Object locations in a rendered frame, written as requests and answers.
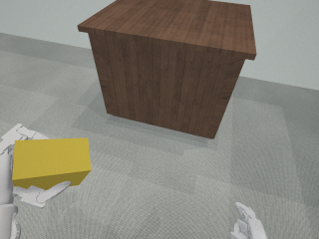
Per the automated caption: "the robot right hand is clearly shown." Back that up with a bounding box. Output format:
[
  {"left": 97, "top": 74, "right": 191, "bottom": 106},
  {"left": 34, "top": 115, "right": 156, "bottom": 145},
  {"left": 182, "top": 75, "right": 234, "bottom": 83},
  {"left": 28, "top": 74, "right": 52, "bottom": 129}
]
[{"left": 230, "top": 202, "right": 268, "bottom": 239}]

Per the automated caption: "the sponge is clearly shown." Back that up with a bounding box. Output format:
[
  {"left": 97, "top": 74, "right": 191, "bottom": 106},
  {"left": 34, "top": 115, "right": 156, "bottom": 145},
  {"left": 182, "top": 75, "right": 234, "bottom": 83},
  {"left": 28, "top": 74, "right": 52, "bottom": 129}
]
[{"left": 12, "top": 137, "right": 92, "bottom": 190}]

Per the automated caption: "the table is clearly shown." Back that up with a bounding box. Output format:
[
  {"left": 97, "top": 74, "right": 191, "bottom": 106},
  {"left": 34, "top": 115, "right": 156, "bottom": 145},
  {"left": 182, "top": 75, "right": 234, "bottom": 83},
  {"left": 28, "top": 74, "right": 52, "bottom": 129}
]
[{"left": 77, "top": 0, "right": 257, "bottom": 139}]

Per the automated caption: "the robot left forearm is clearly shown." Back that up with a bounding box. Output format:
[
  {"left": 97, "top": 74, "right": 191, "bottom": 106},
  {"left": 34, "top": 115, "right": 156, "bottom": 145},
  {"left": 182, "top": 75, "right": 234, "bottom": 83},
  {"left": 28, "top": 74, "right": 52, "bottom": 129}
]
[{"left": 0, "top": 203, "right": 21, "bottom": 239}]

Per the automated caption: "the robot left hand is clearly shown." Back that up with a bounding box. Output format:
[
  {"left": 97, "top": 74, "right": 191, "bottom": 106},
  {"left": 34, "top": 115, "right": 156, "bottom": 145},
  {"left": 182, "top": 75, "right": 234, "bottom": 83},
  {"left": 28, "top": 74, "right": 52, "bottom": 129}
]
[{"left": 0, "top": 123, "right": 72, "bottom": 209}]

